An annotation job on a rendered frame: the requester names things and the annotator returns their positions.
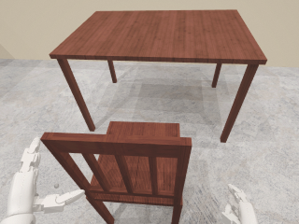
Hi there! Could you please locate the table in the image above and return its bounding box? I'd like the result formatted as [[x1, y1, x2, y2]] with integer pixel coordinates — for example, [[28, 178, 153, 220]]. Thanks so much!
[[49, 9, 267, 143]]

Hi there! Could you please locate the robot left forearm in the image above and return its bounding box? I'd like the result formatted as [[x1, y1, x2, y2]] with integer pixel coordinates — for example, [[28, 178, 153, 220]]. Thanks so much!
[[0, 213, 36, 224]]

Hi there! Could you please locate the robot right hand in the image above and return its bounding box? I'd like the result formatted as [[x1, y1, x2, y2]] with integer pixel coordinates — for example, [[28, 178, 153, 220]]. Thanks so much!
[[221, 184, 259, 224]]

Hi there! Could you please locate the robot left hand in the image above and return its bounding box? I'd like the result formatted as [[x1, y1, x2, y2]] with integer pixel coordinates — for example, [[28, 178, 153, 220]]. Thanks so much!
[[7, 136, 85, 217]]

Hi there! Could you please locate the chair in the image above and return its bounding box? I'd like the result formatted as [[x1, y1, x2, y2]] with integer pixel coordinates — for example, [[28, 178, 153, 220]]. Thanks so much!
[[40, 121, 192, 224]]

